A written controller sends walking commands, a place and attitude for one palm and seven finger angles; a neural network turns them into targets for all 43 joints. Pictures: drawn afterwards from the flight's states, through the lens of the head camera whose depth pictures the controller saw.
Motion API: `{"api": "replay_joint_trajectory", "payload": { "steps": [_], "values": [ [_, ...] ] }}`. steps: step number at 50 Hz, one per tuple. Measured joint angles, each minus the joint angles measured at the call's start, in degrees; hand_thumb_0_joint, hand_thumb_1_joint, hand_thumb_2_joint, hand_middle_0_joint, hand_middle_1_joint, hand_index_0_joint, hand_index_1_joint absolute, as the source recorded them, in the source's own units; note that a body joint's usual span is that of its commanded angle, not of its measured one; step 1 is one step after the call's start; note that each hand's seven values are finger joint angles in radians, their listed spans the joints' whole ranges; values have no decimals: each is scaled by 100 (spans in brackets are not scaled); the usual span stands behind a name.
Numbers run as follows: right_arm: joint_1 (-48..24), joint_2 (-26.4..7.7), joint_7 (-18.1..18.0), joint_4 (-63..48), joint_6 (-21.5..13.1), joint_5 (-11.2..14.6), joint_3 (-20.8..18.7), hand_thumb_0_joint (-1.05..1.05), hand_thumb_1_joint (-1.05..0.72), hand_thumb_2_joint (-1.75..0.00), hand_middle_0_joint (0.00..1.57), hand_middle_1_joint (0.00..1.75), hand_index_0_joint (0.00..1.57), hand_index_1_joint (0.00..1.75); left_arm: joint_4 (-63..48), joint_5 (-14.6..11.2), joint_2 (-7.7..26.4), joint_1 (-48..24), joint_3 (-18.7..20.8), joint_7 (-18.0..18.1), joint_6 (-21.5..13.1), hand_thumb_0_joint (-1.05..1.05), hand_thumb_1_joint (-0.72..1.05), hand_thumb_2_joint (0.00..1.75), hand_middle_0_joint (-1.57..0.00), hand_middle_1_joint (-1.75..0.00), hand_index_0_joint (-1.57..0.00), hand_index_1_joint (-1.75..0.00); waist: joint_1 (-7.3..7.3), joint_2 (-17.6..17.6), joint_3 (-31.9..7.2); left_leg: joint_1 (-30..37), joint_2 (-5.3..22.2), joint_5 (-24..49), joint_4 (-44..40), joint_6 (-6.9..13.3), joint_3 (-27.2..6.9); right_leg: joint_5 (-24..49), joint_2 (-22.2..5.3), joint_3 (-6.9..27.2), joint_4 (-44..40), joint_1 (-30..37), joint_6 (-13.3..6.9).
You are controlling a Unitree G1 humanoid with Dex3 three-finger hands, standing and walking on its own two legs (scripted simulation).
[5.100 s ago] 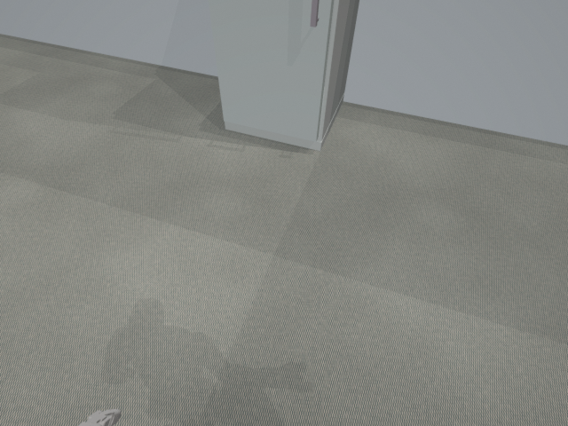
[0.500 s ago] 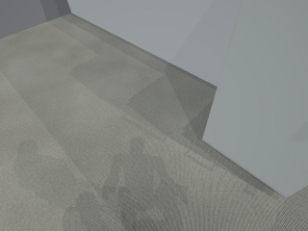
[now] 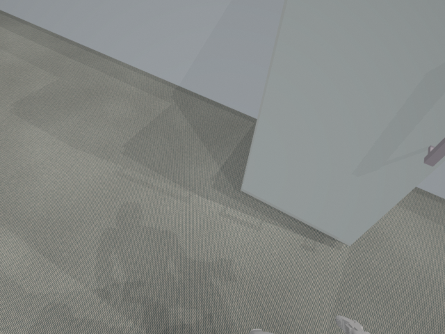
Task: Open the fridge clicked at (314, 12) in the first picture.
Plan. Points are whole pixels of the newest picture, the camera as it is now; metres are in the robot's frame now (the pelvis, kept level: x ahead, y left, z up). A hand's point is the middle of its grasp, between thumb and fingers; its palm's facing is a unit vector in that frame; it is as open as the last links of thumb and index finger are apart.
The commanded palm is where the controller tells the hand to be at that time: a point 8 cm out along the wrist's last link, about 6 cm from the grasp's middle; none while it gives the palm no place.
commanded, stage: turn to face it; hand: right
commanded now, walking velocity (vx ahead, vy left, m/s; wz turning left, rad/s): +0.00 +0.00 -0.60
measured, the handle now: out of the picture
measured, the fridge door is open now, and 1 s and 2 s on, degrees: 0 0 0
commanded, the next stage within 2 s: take the last steps up to it in 0.62 s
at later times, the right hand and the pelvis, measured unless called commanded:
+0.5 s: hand out of the picture -0.09 -0.24 -0.17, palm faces +0.33 +0.91 -0.26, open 7.3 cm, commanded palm none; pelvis -0.04 -0.02 +0.00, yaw -17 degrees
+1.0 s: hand out of the picture -0.07 -0.18 -0.13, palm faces +0.45 +0.86 -0.25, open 7.3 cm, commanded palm none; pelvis -0.04 +0.00 +0.02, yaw -25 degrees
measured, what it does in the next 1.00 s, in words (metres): steps on the spot, turning right: right foot, then left foot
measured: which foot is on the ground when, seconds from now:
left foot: down 0.00-0.40, up 0.42-0.84, down 0.86-1.00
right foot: up 0.00-0.38, down 0.40-0.86, up 0.88-1.00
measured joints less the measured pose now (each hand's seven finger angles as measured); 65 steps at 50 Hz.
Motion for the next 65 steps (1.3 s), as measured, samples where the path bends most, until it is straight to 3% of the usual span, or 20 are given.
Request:
{"api": "replay_joint_trajectory", "payload": {
  "steps": [2,5,8,12,17,20,22,24,27,30,36,40,42,44,46,49,52,58,65],
  "values": [
    [88,119,-7,-16,17,-27,83,1,-91,-90,20,30,20,30,11,24,102,-15,69,-16,81,1,91,90,-20,-30,-20,-30,4,-58,-8,53,101,-8,48,150,174,-640,51,-120,1194,-374,48],
    [260,207,-11,18,36,-37,130,1,-91,-90,20,30,21,30,-2,57,198,-55,114,-74,128,1,91,90,-20,-30,-20,-30,-10,-9,-23,209,266,79,-178,190,342,-541,-74,-403,2606,-692,151],
    [358,212,-11,75,26,-52,152,1,-91,-90,21,30,21,30,-39,44,217,-58,116,-110,110,1,91,90,-19,-30,-19,-30,8,99,6,300,416,166,-333,195,546,-399,-277,-543,2928,-620,267],
    [452,173,9,97,-16,-79,158,1,-91,-90,21,30,21,30,6,23,204,-110,75,-119,152,1,91,90,-19,-30,-19,-30,-81,233,70,294,593,176,-337,180,835,-624,-481,-661,2217,-180,352],
    [567,15,37,167,-24,-120,103,1,-91,-90,21,30,21,30,-3,-24,144,-364,-24,-99,115,1,91,90,-19,-30,-19,-30,-290,392,189,80,801,123,-92,81,1103,-953,-507,-866,936,467,286],
    [694,-132,44,265,19,-86,36,1,-90,-90,21,30,21,30,-105,-42,111,-476,-101,-89,-30,1,91,90,-19,-30,-19,-30,-341,446,168,-133,916,0,263,-57,1248,-379,-458,-990,-290,1024,169],
    [704,-299,30,383,134,-46,-30,1,-91,-90,21,30,21,30,-122,-28,-20,-557,-139,-69,-146,1,91,90,-19,-30,-19,-30,-377,651,208,-420,952,-578,929,-165,907,-372,-322,-1003,-300,1002,-72],
    [709,-397,0,496,265,-50,-69,1,-91,-90,20,30,21,30,-143,-4,-130,-559,-221,-34,-212,1,91,90,-19,-30,-19,-30,-409,685,198,-719,729,-1130,1796,-208,527,-383,-326,-958,-306,1026,-213],
    [664,-428,16,610,303,-30,-95,1,-91,-90,20,30,20,30,-115,6,-236,-497,-297,59,-245,1,91,90,-20,-30,-20,-30,-384,591,134,-999,484,-1008,2648,-249,251,-177,-341,-818,-636,1162,-268],
    [591,-399,42,600,249,-12,-80,1,-91,-90,20,30,20,30,-49,-2,-303,-433,-347,99,-254,1,91,90,-20,-30,-20,-30,-373,518,104,-1062,385,-753,2835,-298,101,40,-295,-724,-965,1304,-290],
    [354,-240,25,531,222,10,-21,1,-91,-90,20,30,20,30,85,12,-384,-247,-371,110,-236,1,91,90,-20,-30,-20,-30,-266,421,63,-753,265,-759,2098,-320,-30,253,-147,-571,-1205,1361,-290],
    [234,-71,26,500,139,23,34,1,-91,-90,20,30,20,30,216,42,-365,-103,-342,105,-197,1,91,90,-20,-30,-20,-30,-163,300,20,-270,117,-788,1069,-233,-6,247,-96,-478,-1087,1253,-220],
    [271,13,62,485,31,7,68,1,-91,-90,20,30,20,30,294,30,-331,21,-315,98,-186,1,91,90,-20,-30,-20,-30,-145,230,-64,152,44,-450,216,-181,69,140,-78,-441,-861,1141,-154],
    [335,139,76,498,-108,-55,101,1,-91,-90,20,30,20,30,378,-3,-257,148,-261,92,-161,1,91,90,-20,-30,-20,-30,-146,74,-116,327,-20,-148,-103,148,189,-469,-109,-380,-167,872,-133],
    [497,267,77,500,-184,-64,153,1,-91,-90,20,30,20,30,473,29,-182,266,-203,46,-77,1,91,90,-20,-30,-20,-30,-155,-16,-188,437,0,-166,-134,295,308,-912,-91,-371,916,452,-121],
    [854,382,60,610,-274,-55,164,0,-91,-90,20,30,21,30,582,77,-103,345,-134,-46,-41,1,91,90,-20,-30,-20,-30,-206,31,-273,725,82,-35,-565,287,329,-445,-199,-518,2036,-76,-75],
    [1160,420,49,808,-320,-47,162,1,-91,-90,21,30,21,30,598,77,-56,401,-77,-84,-93,1,91,90,-20,-30,-20,-30,-175,71,-277,1012,137,121,-1002,255,415,165,-404,-541,2419,-419,26],
    [1662,473,44,1142,-438,-72,178,1,-91,-90,20,30,21,30,692,65,-48,401,-63,-114,-108,1,91,90,-19,-30,-19,-30,-290,125,-216,1411,209,129,-1444,149,640,635,-742,-616,2016,-632,143],
    [2061,467,36,1510,-435,-130,170,1,-91,-90,20,30,21,30,628,24,-215,-56,-186,-158,-246,1,91,90,-19,-30,-19,-30,-561,292,-94,1626,406,-272,-1288,-181,758,255,-748,-1032,253,-100,-15]
  ]
}}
